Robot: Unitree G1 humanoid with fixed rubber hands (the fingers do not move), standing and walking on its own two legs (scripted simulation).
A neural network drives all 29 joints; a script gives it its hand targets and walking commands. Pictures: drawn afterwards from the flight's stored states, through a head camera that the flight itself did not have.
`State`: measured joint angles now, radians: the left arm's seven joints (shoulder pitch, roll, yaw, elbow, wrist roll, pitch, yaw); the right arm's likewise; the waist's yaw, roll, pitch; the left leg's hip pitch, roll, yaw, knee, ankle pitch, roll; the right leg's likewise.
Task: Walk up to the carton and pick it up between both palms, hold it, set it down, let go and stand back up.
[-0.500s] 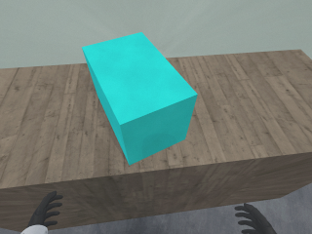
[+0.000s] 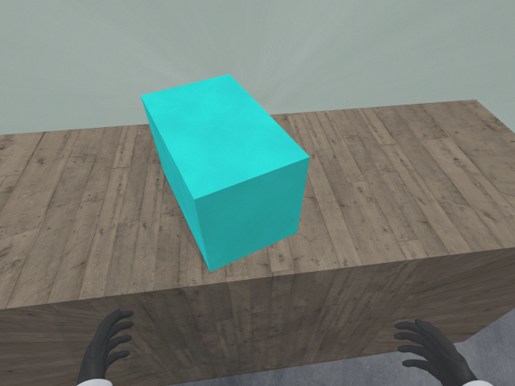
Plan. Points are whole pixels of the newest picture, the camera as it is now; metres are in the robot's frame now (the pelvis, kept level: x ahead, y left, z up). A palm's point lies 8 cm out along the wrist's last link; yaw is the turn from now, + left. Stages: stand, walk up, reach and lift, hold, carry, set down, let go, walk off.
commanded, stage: reach and lift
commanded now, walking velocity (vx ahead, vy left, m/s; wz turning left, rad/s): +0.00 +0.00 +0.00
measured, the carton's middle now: (220, 165) +0.52 +0.07 +0.04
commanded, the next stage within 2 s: none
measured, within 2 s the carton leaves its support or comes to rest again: neither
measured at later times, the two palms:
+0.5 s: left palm (125, 334) +0.19 +0.17 +0.04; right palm (450, 336) +0.19 -0.28 +0.00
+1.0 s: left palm (130, 296) +0.23 +0.17 +0.07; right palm (439, 281) +0.26 -0.27 +0.04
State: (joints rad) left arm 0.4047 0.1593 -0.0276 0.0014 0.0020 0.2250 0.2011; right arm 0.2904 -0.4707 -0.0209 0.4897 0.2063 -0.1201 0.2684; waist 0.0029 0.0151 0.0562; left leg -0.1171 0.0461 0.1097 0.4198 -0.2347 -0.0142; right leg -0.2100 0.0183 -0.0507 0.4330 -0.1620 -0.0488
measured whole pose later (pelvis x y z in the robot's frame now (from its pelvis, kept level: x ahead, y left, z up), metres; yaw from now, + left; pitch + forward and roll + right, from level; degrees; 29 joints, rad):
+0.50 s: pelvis +0.01 +0.00 +0.00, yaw +0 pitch -3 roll +1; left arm 0.39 0.00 -0.07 -0.21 0.00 0.23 0.29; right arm 0.28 -0.51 -0.02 0.29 0.32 -0.12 0.29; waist 0.00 0.02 0.04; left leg -0.12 0.05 0.11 0.40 -0.23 -0.02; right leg -0.22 0.02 -0.05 0.43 -0.17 -0.05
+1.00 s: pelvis +0.01 -0.01 +0.00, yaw +0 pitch -2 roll +1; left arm 0.24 -0.01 -0.05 -0.26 0.00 0.33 0.32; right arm 0.08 -0.52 -0.02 0.26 0.39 -0.02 0.25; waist 0.01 0.02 0.04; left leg -0.12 0.05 0.11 0.38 -0.22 -0.02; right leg -0.22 0.02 -0.05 0.43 -0.17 -0.06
